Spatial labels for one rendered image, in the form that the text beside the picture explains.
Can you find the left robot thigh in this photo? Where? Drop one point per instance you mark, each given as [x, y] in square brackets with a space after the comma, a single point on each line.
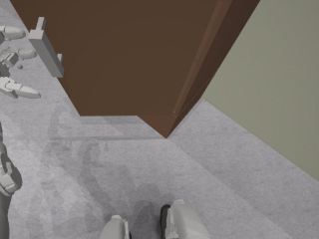
[116, 229]

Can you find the cupboard door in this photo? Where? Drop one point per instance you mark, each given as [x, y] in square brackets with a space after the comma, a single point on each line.
[122, 57]

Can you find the right robot thigh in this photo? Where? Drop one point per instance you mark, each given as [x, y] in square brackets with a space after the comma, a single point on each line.
[186, 223]

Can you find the robot left upper arm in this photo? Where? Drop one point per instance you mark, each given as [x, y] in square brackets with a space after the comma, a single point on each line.
[10, 181]

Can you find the robot thigh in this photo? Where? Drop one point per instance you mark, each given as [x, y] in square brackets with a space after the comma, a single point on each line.
[116, 229]
[186, 223]

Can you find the robot left hand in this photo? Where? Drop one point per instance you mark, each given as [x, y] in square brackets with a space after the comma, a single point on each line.
[8, 58]

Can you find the handle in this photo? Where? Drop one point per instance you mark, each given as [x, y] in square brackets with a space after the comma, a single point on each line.
[44, 49]

